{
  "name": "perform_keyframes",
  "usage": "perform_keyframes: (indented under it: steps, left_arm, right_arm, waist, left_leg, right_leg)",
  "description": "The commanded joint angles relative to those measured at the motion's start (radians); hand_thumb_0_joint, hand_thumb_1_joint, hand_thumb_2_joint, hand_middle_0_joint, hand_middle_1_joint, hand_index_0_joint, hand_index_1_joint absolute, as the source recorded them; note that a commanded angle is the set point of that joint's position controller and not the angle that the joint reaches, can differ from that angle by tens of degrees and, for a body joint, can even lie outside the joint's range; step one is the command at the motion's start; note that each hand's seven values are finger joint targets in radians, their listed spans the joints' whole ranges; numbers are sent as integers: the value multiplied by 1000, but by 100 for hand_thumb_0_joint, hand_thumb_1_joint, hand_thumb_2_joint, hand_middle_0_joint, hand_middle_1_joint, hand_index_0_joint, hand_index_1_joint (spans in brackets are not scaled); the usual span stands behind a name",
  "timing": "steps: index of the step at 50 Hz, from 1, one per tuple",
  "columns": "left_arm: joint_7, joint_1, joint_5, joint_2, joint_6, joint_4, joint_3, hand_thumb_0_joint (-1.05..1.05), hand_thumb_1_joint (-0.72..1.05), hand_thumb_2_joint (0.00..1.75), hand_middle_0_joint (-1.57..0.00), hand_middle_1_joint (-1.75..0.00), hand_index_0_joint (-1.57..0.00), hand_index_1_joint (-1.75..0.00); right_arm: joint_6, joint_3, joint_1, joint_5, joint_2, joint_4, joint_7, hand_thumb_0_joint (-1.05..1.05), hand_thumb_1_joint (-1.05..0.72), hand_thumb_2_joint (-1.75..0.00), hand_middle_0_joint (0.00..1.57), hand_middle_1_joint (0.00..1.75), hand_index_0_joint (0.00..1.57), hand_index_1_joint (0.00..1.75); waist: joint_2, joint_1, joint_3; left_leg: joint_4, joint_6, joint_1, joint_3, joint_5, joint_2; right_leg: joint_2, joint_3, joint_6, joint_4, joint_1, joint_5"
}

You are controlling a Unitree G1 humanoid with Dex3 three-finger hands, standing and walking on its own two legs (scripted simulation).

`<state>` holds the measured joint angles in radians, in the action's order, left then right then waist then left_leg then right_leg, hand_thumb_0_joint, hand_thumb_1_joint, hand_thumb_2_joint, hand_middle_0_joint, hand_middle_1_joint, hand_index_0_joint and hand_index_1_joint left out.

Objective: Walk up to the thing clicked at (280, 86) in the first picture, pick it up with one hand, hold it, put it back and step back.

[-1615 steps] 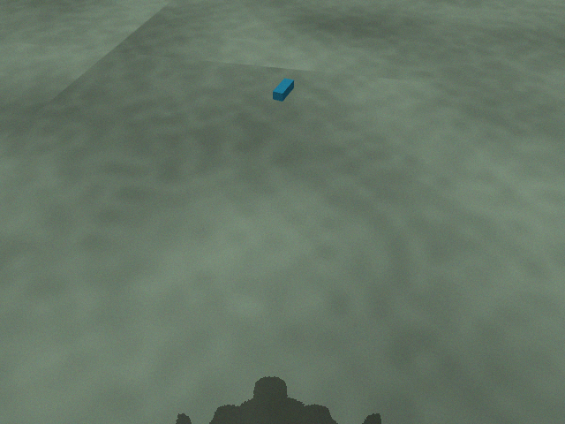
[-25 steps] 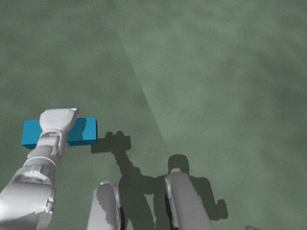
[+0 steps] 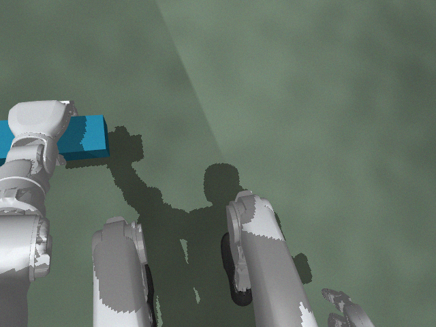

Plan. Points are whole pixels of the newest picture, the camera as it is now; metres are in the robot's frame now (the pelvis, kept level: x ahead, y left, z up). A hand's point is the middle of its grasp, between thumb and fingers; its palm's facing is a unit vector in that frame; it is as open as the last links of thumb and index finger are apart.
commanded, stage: crouch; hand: left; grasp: from above
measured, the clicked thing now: (52, 140) +0.49 +0.24 -0.19
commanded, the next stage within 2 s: lower in 0.84 s
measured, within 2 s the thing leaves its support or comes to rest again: rests again in 1.98 s
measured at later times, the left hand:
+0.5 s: hand (65, 141) +0.50 +0.23 -0.24, palm faces -0.47 -0.01 -0.88, open 10.2 cm
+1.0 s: hand (68, 140) +0.51 +0.24 -0.27, palm faces -0.47 -0.01 -0.88, open 10.2 cm
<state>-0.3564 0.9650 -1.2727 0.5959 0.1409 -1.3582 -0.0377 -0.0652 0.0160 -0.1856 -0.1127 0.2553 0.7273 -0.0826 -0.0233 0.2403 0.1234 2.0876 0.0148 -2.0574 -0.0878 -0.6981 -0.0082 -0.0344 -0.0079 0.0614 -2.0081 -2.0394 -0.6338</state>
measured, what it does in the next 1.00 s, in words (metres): lowers itself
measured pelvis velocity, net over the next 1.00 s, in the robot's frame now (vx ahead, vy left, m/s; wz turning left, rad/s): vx -0.01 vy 0.00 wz -0.06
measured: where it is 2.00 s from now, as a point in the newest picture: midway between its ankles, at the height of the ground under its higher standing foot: (192, 296)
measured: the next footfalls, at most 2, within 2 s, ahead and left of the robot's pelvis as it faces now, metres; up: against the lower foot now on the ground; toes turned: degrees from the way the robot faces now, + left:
none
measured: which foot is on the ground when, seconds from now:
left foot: down 0.00-1.00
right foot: down 0.00-1.00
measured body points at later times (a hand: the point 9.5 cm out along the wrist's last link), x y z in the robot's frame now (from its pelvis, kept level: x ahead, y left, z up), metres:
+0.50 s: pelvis -0.01 +0.00 -0.07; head +0.25 +0.04 +0.30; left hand +0.52 +0.23 -0.18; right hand -0.01 -0.28 -0.17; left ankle +0.07 +0.12 -0.40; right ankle +0.10 -0.15 -0.40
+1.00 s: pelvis -0.01 +0.00 -0.10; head +0.26 +0.06 +0.26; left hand +0.53 +0.24 -0.22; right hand -0.01 -0.27 -0.19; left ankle +0.07 +0.12 -0.40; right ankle +0.10 -0.15 -0.40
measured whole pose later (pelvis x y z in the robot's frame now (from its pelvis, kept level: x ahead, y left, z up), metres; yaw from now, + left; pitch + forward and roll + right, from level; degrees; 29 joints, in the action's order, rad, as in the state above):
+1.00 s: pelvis -0.01 +0.00 -0.10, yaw -4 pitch +35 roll -9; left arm -0.35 1.13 -1.32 0.81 0.19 -1.54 -0.07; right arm -0.04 -0.12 -0.20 -0.15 0.28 0.70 -0.14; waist 0.01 0.34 -0.01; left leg 2.42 0.02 -2.32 -0.15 -0.71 0.01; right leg -0.01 0.01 0.07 -2.29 -2.28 -0.62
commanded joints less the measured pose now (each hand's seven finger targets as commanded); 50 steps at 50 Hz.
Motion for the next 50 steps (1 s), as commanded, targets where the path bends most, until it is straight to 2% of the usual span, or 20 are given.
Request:
perform_keyframes:
  steps: [1,3,4,7,8,9,13,16,18,23,28,30,32,33,36,38,41,43,48,50]
  left_arm:
    - [-43,440,6,322,-1,180,-68,0,68,96,-101,-84,-103,-82]
    - [-31,395,11,266,0,106,-38,0,66,96,-100,-84,-101,-82]
    - [-27,434,17,283,4,130,-44,0,66,96,-98,-85,-101,-83]
    - [-17,460,14,336,17,131,-59,0,65,95,-97,-86,-100,-84]
    - [-15,429,9,323,17,95,-53,0,65,95,-97,-86,-100,-84]
    - [-13,474,13,325,26,133,-51,0,66,95,-98,-87,-101,-85]
    - [-14,481,2,338,45,91,-49,0,69,95,-100,-88,-103,-85]
    - [-24,515,-10,376,54,76,-62,0,69,93,-99,-88,-102,-85]
    - [-29,505,-17,358,55,59,-52,0,72,92,-100,-88,-104,-84]
    - [-39,546,-27,412,57,38,-68,0,72,95,-101,-90,-104,-87]
    - [-49,545,-39,416,56,13,-62,0,73,93,-101,-89,-105,-85]
    - [-53,555,-35,435,56,13,-65,0,71,94,-101,-87,-103,-84]
    - [-53,550,-37,421,52,1,-56,0,70,92,-100,-86,-102,-84]
    - [-55,564,-39,445,51,0,-68,0,70,93,-100,-86,-102,-83]
    - [-53,568,-40,433,49,7,-54,0,70,92,-100,-85,-103,-82]
    - [-50,565,-37,444,46,-6,-60,0,71,91,-101,-85,-103,-82]
    - [-47,548,-37,456,45,-15,-57,0,69,92,-101,-83,-103,-81]
    - [-45,567,-29,455,46,-2,-53,0,71,89,-100,-84,-103,-82]
    - [-44,554,-29,467,45,-1,-60,0,69,90,-103,-79,-104,-78]
    - [-36,553,-32,433,45,-18,-34,0,67,88,-101,-79,-102,-78]
  right_arm:
    - [4,72,-249,-5,227,-12,-4,0,-91,-90,20,30,20,30]
    - [6,64,-243,-5,228,-11,-10,0,-91,-90,20,30,20,30]
    - [7,62,-245,-5,228,-13,-13,0,-91,-90,20,30,20,30]
    - [12,62,-250,-6,241,-12,-19,0,-91,-90,20,30,20,30]
    - [14,56,-249,-8,237,-8,-20,0,-91,-90,20,30,20,30]
    - [17,56,-248,-10,231,-7,-23,0,-91,-90,20,30,20,30]
    - [20,43,-252,-15,240,-1,-29,0,-91,-90,20,30,20,30]
    - [24,35,-255,-16,252,-1,-31,0,-91,-90,20,30,20,30]
    - [24,29,-251,-22,250,-3,-33,0,-91,-90,20,30,20,30]
    - [23,10,-260,-29,266,0,-40,0,-91,-90,20,30,20,30]
    - [22,-12,-260,-37,269,-4,-43,0,-91,-90,20,30,20,30]
    - [22,-13,-247,-33,278,-5,-44,0,-91,-90,20,30,20,30]
    - [21,-23,-252,-39,276,-7,-46,0,-91,-90,20,30,20,30]
    - [21,-25,-254,-40,281,-8,-46,0,-91,-90,20,30,20,30]
    - [19,-32,-251,-39,283,-10,-50,0,-91,-90,20,30,20,30]
    - [18,-35,-254,-40,287,-13,-50,0,-91,-90,20,30,20,30]
    - [22,-44,-244,-39,291,-14,-49,0,-91,-90,20,30,20,30]
    - [19,-45,-249,-40,292,-17,-52,0,-91,-90,20,30,20,30]
    - [24,-50,-249,-38,304,-18,-52,0,-91,-90,20,30,20,30]
    - [22,-58,-251,-43,298,-18,-56,0,-91,-90,20,30,20,30]
  waist:
    - [-266,13,765]
    - [-233,29,709]
    - [-242,39,701]
    - [-257,35,726]
    - [-238,35,702]
    - [-254,44,711]
    - [-258,53,676]
    - [-278,59,689]
    - [-302,65,676]
    - [-303,82,680]
    - [-328,97,657]
    - [-338,88,648]
    - [-341,98,631]
    - [-322,109,629]
    - [-368,106,640]
    - [-341,120,609]
    - [-346,104,612]
    - [-349,119,609]
    - [-356,118,603]
    - [-347,141,575]
  left_leg:
    - [-199,-26,522,74,259,16]
    - [-179,-30,455,75,235,19]
    - [-171,-30,450,72,236,18]
    - [-137,-31,431,75,249,19]
    - [-130,-30,420,73,247,20]
    - [-113,-32,415,78,246,18]
    - [-94,-31,366,76,220,21]
    - [-76,-28,374,70,227,22]
    - [-66,-23,393,65,227,19]
    - [-25,-29,358,65,237,21]
    - [0,-28,340,61,231,21]
    - [2,-28,319,59,213,21]
    - [15,-28,312,60,209,20]
    - [20,-32,293,57,202,22]
    - [23,-24,313,53,218,20]
    - [38,-30,283,52,208,22]
    - [42,-30,267,55,193,23]
    - [52,-30,259,53,196,22]
    - [56,-27,267,42,224,23]
    - [77,-29,254,42,225,20]
  right_leg:
    - [27,94,-94,166,378,232]
    - [28,96,-90,158,358,220]
    - [26,97,-90,145,342,218]
    - [31,98,-91,112,342,230]
    - [30,100,-89,108,333,228]
    - [34,98,-89,102,334,232]
    - [36,107,-89,73,297,207]
    - [38,118,-92,44,266,208]
    - [39,126,-93,30,230,204]
    - [39,132,-89,-1,230,224]
    - [42,143,-89,-27,204,223]
    - [44,147,-92,-40,176,206]
    - [45,149,-90,-41,180,208]
    - [44,152,-88,-44,179,204]
    - [48,157,-92,-66,161,215]
    - [46,160,-89,-64,162,212]
    - [50,159,-89,-69,163,203]
    - [51,163,-90,-79,166,206]
    - [49,172,-89,-93,145,232]
    - [53,174,-88,-97,143,234]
